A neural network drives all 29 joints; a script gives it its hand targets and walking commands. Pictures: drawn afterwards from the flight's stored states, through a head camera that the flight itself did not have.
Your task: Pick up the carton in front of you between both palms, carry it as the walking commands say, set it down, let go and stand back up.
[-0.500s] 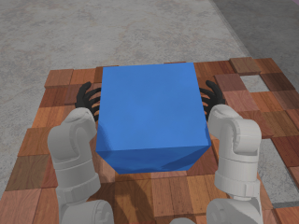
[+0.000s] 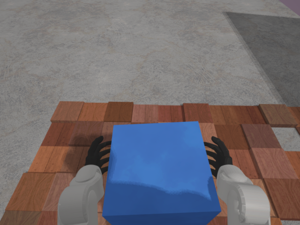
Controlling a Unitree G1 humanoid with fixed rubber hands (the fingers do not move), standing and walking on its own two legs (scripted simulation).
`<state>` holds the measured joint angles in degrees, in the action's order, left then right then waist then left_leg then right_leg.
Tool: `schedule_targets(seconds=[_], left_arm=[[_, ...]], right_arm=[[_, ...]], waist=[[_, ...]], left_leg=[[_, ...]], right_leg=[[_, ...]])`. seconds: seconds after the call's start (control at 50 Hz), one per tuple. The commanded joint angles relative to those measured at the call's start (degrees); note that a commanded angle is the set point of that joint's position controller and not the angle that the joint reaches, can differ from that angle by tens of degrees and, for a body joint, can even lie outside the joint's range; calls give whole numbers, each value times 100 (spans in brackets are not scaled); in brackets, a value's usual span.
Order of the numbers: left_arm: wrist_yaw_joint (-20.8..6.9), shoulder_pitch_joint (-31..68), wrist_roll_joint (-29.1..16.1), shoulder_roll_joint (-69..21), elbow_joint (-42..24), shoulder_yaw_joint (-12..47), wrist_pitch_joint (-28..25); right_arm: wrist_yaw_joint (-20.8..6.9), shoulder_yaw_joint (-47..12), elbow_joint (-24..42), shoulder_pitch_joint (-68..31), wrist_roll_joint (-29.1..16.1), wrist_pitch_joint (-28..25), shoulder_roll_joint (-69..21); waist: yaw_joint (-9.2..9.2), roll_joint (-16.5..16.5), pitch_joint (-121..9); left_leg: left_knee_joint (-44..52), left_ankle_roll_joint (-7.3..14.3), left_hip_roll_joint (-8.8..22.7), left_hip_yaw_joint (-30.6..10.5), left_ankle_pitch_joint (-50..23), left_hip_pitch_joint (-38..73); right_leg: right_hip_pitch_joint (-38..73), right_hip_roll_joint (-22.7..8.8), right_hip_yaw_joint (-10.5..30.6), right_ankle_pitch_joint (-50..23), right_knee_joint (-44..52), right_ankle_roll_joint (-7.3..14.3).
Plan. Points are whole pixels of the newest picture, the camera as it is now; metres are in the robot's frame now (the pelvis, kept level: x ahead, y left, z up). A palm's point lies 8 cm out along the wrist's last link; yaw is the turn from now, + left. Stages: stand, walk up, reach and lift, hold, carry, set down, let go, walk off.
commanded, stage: carry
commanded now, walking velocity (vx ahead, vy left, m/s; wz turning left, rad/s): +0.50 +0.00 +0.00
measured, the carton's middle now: (158, 181) +0.23 +0.01 +0.00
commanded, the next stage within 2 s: none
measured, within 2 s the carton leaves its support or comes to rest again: neither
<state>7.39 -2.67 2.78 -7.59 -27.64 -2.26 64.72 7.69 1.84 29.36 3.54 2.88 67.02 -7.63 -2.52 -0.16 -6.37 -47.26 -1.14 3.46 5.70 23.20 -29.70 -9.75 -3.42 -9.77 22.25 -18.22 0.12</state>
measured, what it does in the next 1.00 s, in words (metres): walks ahead: left foot, then right foot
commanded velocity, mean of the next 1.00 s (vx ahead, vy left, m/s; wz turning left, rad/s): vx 0.50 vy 0.00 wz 0.00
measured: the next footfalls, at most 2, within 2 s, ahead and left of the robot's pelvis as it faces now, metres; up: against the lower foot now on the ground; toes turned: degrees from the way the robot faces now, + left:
left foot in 0.04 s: +0.15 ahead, +0.12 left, +0.01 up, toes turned +9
right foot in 0.54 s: +0.53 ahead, -0.05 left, -0.01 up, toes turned -8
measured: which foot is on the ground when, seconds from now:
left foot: up 0.00-0.02, down 0.04-0.56, up 0.58-0.98, down 1.00-1.00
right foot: down 0.00-0.08, up 0.10-0.52, down 0.54-1.00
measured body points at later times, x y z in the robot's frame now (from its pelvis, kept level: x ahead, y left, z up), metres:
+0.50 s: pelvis +0.33 +0.02 -0.01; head +0.31 +0.02 +0.44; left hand +0.61 +0.18 +0.10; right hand +0.62 -0.13 +0.10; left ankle +0.12 +0.11 -0.72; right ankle +0.48 -0.07 -0.72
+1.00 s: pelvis +0.66 -0.01 -0.01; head +0.68 -0.01 +0.44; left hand +1.01 +0.15 +0.08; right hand +1.01 -0.16 +0.08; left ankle +0.80 +0.06 -0.71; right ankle +0.51 -0.05 -0.72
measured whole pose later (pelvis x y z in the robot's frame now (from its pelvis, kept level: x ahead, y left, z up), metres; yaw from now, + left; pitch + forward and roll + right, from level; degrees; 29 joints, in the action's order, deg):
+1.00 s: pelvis +0.66 -0.01 -0.01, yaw +0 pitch +3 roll +1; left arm 7.6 24.5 3.6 -7.5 -1.1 -15.6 53.8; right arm 8.7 12.5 0.4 -25.4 2.3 56.2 -6.6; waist 1.2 -0.2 -0.8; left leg -35.7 2.5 0.0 10.7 4.2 -33.2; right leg -3.7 1.9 -10.5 11.8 -31.0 6.9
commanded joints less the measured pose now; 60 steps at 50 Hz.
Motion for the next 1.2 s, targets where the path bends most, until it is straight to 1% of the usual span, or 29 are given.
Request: schedule_targets(seconds=[0.0, 0.02, 0.04, 0.06, 0.08, 0.1, 0.16, 0.22, 0.36, 0.4, 0.44, 0.46, 0.48, 0.5, 0.52, 0.56, 0.6, 0.68, 0.78, 0.86, 0.9, 0.92, 0.94, 0.96, 0.98, 1.0, 1.06, 1.1, 1.18], left_arm=[[-789, 1584, -1390, -4499, -619, 3629, 31], [-756, 1716, -1330, -4318, -653, 3563, 63], [-742, 1833, -1362, -4134, -840, 3510, 93], [-738, 2194, -1495, -4142, -1077, 3648, 128], [-750, 2085, -1522, -4193, -1059, 3585, 156], [-731, 1893, -1503, -4276, -892, 3555, 170], [-592, 1630, -1201, -4306, -610, 3254, 180], [-336, 2214, -1048, -3812, -597, 3093, 233], [245, 3306, -1004, -2587, 137, 2552, 340], [254, 3678, -1059, -2644, 422, 2462, 299], [205, 3994, -1182, -2929, 746, 2412, 185], [176, 4233, -1207, -3072, 918, 2368, 128], [141, 4401, -1232, -3132, 1105, 2285, 55], [87, 4675, -1315, -3254, 1192, 2327, -26], [20, 4830, -1398, -3603, 1317, 2409, -104], [-77, 5261, -1443, -3832, 1492, 2533, -274], [-194, 5654, -1461, -4245, 1710, 2646, -494], [-256, 6047, -1345, -4583, 2012, 2545, -895], [-137, 5823, -954, -4328, 2488, 2227, -1088], [-45, 5730, -784, -4157, 2554, 2075, -1116], [-24, 5695, -833, -4172, 2491, 2175, -1079], [-14, 5701, -822, -4216, 2403, 2211, -1063], [-2, 5715, -799, -4208, 2337, 2200, -1012], [13, 5785, -799, -4105, 2226, 2195, -951], [26, 5794, -821, -4093, 2097, 2205, -861], [53, 5426, -821, -3866, 2125, 2119, -719], [105, 5623, -1072, -3869, 1451, 2069, -670], [108, 5351, -984, -3891, 1544, 1958, -608], [130, 5133, -590, -3531, 1685, 1842, -474]], right_arm=[[-688, -3551, 452, -1794, -1366, -229, -4467], [-675, -3569, 569, -1908, -1409, -226, -4325], [-637, -3582, 693, -2091, -1412, -222, -4110], [-625, -3519, 716, -2239, -1494, -206, -4227], [-622, -3607, 812, -2343, -1548, -186, -4424], [-647, -3713, 908, -2375, -1642, -126, -4477], [-692, -3900, 1054, -2778, -1856, -40, -4284], [-557, -3613, 896, -3125, -1825, 32, -3621], [106, -2367, -539, -3374, -1192, 64, -2417], [196, -2208, -751, -3765, -1063, -3, -2548], [197, -2271, -785, -4436, -1067, -82, -2814], [187, -2287, -866, -4719, -1067, -130, -2897], [179, -2332, -888, -5054, -1062, -176, -2992], [170, -2375, -1002, -5090, -1059, -235, -3188], [184, -2291, -1284, -5116, -951, -305, -3311], [188, -2072, -1729, -5091, -801, -479, -3725], [133, -2079, -2030, -5385, -659, -671, -4023], [34, -2423, -2281, -6068, -775, -1047, -4549], [41, -2627, -2459, -6353, -947, -1306, -4516], [91, -2509, -2563, -6274, -977, -1352, -4443], [98, -2456, -2483, -6238, -979, -1310, -4353], [87, -2493, -2288, -6303, -1025, -1297, -4359], [77, -2514, -2260, -6241, -1043, -1250, -4290], [77, -2441, -2325, -6052, -1067, -1185, -4233], [94, -2422, -2326, -6012, -1081, -1157, -4162], [125, -2377, -2372, -5569, -1061, -1069, -4051], [77, -2839, -1530, -6097, -1682, -975, -4401], [43, -2934, -1163, -6268, -1790, -899, -4291], [-34, -3090, -1364, -6434, -1847, -732, -4125]], waist=[[408, 634, -1167], [527, -173, -1246], [525, -1548, -1121], [499, -1325, -736], [487, -877, -582], [441, -277, -698], [364, -211, -863], [400, -558, -440], [388, -1053, -150], [312, -1111, -422], [27, -816, -991], [-182, -322, -1402], [-369, 786, -1769], [-102, 1794, -1935], [-56, 1342, -1830], [15, 560, -1905], [196, 312, -1764], [154, 459, -1762], [39, 517, -1592], [-32, 568, -1246], [181, 717, -1403], [496, 692, -1580], [791, 428, -1622], [968, 12, -1724], [929, -1328, -1819], [819, -1379, -2292], [926, -362, -2088], [734, 233, -1822], [655, -247, -1487]], left_leg=[[2048, 64, -511, 1015, -1059, 2552], [2233, 397, 20, -84, -445, 3469], [3316, 995, 1311, -2798, 49, 3874], [3187, 1460, 1734, -3569, -1652, 3843], [3038, 1758, 1940, -3623, -2991, 3514], [2935, 1639, 1892, -3068, -3439, 3600], [3250, 1037, 1568, -1857, -2376, 3310], [3607, 904, 1241, -1024, -2318, 3006], [3314, 699, 799, 124, -4373, 3118], [2700, 574, 832, 263, -5566, 3249], [1188, 305, 627, 654, -5671, 3005], [-40, 224, 394, 678, -4696, 2320], [-1764, 83, -68, 543, -2999, 1020], [-3250, 46, -777, 113, 279, -361], [-3841, 273, -573, -489, 443, -775], [-3679, 409, -123, -743, 199, -857], [-2979, 359, 52, -671, -182, -632], [-2151, 364, 30, -275, -224, -1011], [-1429, 328, -6, 52, -577, -1957], [412, 303, -344, 540, -1441, -1385], [1051, 382, -696, 915, -1858, -17], [1452, 388, -831, 1038, -2186, 1026], [2093, 362, -928, 1128, -2911, 2021], [2322, 611, -582, 477, -3422, 3299], [2167, 1405, 909, -1705, -5461, 4566], [2056, 1934, 1544, -2743, -5698, 5079], [2106, 1828, 1535, -2709, -3147, 4328], [2422, 1683, 1312, -2381, -2265, 3583], [2746, 1667, 1161, -1598, -2352, 2717]], right_leg=[[-52, -643, -247, -1882, -1062, 152], [-964, -343, -298, -1644, -2183, -33], [-2355, 322, -184, 32, -3533, -262], [-3047, 121, 596, 706, -4382, -94], [-3318, -104, 796, 884, -5009, -36], [-3464, -221, 961, 850, -5319, -13], [-3228, -472, 908, -127, -4441, 25], [-3076, -241, 385, -671, -3163, -2], [-2281, 201, -243, -2209, -1402, 269], [-1647, 414, -382, -2142, -1295, 389], [-278, 691, -604, -2104, -979, 433], [823, 604, -497, -1682, -1040, 433], [1882, -381, 1239, -1357, -847, 791], [2436, -1700, 3716, -1570, -106, 1369], [2187, -1830, 4034, -1411, 221, 1504], [1891, -1629, 3090, -2506, -286, 1371], [1151, -1282, 2298, -2101, -109, 1158], [1200, -1192, 1713, -2035, 29, 1190], [2134, -1026, 1308, -3620, -247, 1074], [2102, -575, 778, -5188, -404, 822], [1603, -489, 369, -6397, -1060, 701], [1160, -424, 136, -6489, -1586, 638], [621, -205, -149, -6096, -2387, 451], [-491, 72, -43, -4646, -3403, 325], [-2207, 795, 277, -432, -4938, 139], [-2835, 806, 905, 583, -6075, 202], [-3493, 199, 1675, 678, -5877, 431], [-3329, 1, 1415, 326, -5074, 368], [-2959, -99, 1084, -904, -3499, 287]])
